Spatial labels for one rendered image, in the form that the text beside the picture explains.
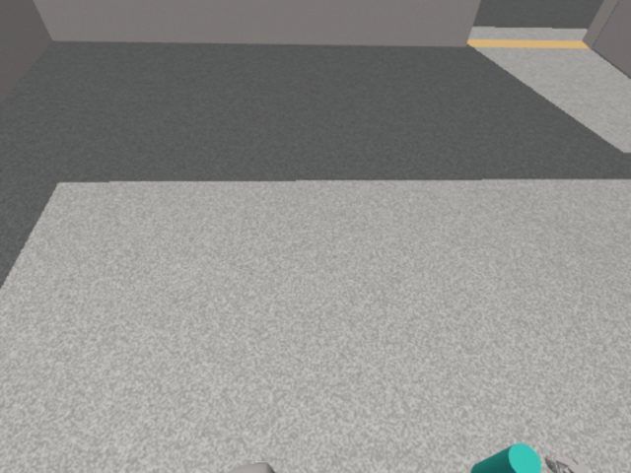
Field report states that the right robot hand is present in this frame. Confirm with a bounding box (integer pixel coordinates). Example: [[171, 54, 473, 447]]
[[545, 454, 593, 473]]

